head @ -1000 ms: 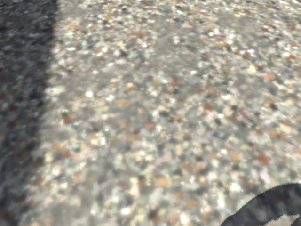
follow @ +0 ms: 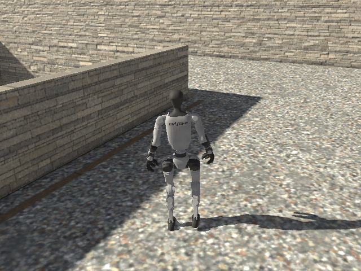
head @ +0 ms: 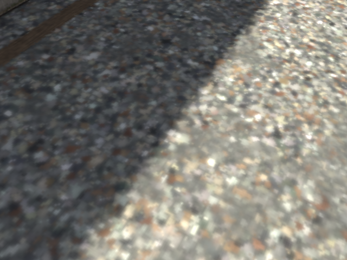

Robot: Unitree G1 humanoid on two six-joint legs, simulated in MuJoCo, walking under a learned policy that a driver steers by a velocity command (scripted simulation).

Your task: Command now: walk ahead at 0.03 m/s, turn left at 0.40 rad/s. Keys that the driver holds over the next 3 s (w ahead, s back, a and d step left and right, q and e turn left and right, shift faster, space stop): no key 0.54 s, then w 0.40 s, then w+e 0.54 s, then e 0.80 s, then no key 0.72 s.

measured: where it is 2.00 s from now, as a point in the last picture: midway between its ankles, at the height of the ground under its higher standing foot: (182, 235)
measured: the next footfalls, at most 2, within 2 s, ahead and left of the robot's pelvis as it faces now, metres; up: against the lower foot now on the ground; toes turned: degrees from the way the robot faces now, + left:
right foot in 0.34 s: +0.03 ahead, -0.11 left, +0.00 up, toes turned +3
right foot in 1.28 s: +0.42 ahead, -0.07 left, +0.00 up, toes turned -10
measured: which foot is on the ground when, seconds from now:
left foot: down 0.00-1.00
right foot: up 0.00-0.32, down 0.34-0.82, up 0.84-1.00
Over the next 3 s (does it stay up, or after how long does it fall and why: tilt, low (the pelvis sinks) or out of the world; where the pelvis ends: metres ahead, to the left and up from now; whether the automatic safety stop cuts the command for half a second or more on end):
stays up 0.57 -0.05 0.01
